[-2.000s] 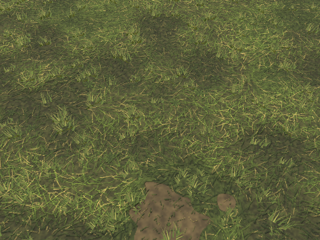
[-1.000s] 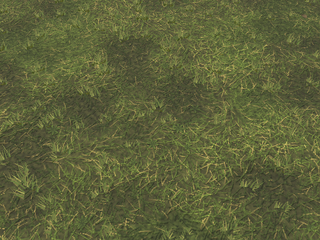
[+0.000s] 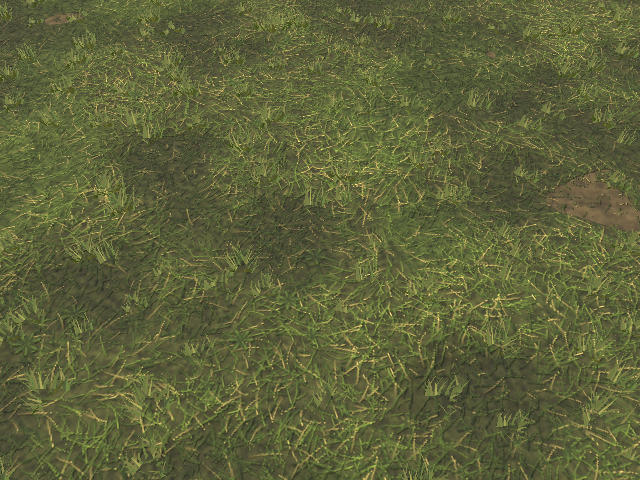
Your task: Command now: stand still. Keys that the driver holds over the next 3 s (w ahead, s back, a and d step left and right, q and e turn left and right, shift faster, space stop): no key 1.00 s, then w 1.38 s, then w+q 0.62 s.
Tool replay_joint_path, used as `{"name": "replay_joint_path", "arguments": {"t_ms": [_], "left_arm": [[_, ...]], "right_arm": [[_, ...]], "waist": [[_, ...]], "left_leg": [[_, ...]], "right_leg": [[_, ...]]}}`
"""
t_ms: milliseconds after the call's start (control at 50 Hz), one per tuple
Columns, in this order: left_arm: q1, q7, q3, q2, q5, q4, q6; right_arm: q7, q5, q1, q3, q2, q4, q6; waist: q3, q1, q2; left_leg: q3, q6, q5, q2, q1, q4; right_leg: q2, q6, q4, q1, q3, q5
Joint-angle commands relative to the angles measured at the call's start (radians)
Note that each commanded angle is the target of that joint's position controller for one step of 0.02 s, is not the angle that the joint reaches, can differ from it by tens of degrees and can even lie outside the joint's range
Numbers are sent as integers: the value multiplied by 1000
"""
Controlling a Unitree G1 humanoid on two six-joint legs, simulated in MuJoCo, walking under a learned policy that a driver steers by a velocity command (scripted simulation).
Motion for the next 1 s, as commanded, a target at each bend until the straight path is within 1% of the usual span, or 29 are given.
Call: {"name": "replay_joint_path", "arguments": {"t_ms": [20, 160, 360, 600, 780, 1000], "left_arm": [[-4, 9, 26, 110, -1, -41, -10], [2, 18, 28, 105, -2, 7, -7], [8, 24, 29, 98, -4, 97, -8], [23, 29, 21, 93, -6, 192, -13], [38, 32, 12, 86, -7, 239, -15], [57, 34, 2, 78, -8, 270, -17]], "right_arm": [[-2, 1, -11, -26, -108, -47, -15], [-3, 3, 4, -22, -109, 3, -18], [-7, 6, 26, -17, -116, 86, -18], [-11, 9, 49, -9, -118, 166, -12], [-12, 11, 68, -5, -116, 205, -7], [-13, 12, 91, -1, -108, 235, -3]], "waist": [[-43, -2, -3], [-29, -1, 5], [-13, -4, 5], [-2, -9, 7], [3, -11, 6], [9, -13, 3]], "left_leg": [[-69, 23, 155, 66, -8, -100], [-71, 26, 139, 64, -16, -123], [-77, 36, 126, 63, -10, -157], [-80, 45, 133, 60, 5, -179], [-79, 48, 149, 56, 13, -185], [-76, 49, 159, 51, 17, -186]], "right_leg": [[-59, -19, -70, 28, 53, 211], [-58, -10, -78, 48, 46, 217], [-53, 3, -100, 60, 31, 214], [-52, 10, -122, 52, 14, 203], [-53, 12, -131, 45, 4, 200], [-53, 13, -137, 37, -5, 195]]}}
